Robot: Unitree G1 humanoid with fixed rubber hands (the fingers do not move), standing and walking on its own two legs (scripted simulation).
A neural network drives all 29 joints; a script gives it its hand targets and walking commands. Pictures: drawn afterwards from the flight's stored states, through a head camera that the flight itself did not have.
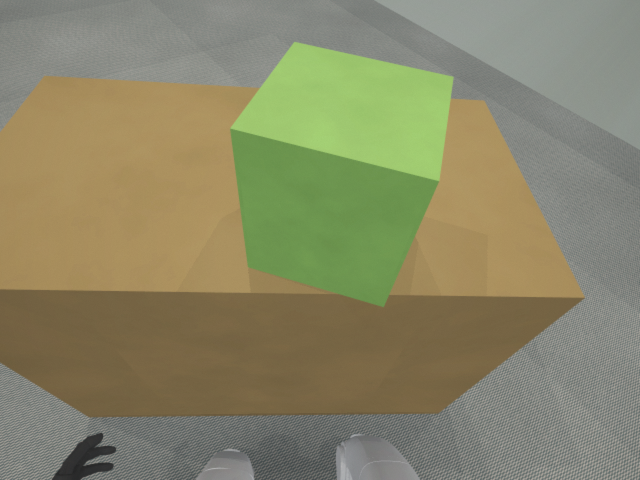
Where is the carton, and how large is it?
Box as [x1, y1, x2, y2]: [230, 42, 453, 306]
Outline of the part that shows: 294,42 230,128 248,266 383,306 439,179 453,77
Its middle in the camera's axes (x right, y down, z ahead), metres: +0.03 -0.08 +0.53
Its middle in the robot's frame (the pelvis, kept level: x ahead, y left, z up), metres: +0.46 -0.02 +0.10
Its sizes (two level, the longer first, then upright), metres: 0.210 0.200 0.250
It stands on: a pedestal, 0.71 m high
